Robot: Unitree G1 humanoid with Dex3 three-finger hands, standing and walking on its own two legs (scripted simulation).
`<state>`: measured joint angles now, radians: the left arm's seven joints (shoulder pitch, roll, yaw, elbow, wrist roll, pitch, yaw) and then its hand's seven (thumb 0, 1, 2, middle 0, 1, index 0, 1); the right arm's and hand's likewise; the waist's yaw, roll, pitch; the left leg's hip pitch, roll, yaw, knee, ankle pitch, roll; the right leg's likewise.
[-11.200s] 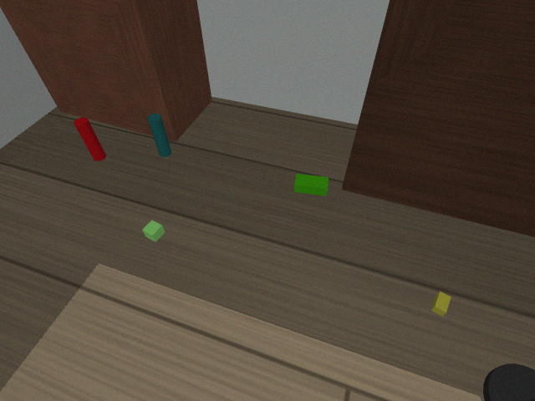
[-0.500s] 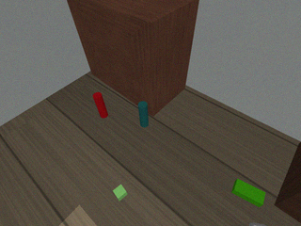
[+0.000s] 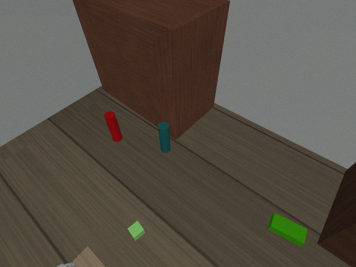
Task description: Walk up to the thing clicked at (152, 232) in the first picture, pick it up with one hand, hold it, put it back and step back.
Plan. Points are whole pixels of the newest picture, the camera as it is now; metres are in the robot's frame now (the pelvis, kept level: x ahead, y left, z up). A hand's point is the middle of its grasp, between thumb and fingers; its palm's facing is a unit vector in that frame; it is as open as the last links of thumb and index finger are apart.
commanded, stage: stand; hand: left
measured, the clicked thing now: (136, 230) +0.40 +0.24 -0.75
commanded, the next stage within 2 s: walk up in 1.58 s
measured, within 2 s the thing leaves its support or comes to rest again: neither
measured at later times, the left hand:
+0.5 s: hand out of the picture +0.08 +0.26 -0.15, palm faces -0.02 -0.94 -0.35, open 7.4 cm
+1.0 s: hand out of the picture +0.08 +0.26 -0.15, palm faces -0.01 -0.94 -0.35, open 7.4 cm
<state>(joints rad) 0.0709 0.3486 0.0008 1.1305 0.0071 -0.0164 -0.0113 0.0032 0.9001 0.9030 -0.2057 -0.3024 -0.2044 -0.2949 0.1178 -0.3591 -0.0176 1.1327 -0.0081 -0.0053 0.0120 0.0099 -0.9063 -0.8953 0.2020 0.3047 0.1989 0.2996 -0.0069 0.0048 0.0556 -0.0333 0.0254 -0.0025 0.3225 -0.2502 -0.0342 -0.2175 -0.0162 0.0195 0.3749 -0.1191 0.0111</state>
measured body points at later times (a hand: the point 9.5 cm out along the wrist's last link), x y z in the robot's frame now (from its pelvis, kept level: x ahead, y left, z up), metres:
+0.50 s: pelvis +0.01 +0.00 +0.00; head +0.02 +0.00 +0.45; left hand +0.09 +0.30 -0.13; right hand +0.08 -0.30 -0.14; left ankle -0.05 +0.14 -0.74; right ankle +0.05 -0.12 -0.74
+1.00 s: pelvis +0.01 +0.00 +0.00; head +0.01 +0.00 +0.45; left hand +0.09 +0.31 -0.13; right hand +0.08 -0.30 -0.13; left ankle -0.05 +0.14 -0.74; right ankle +0.05 -0.12 -0.74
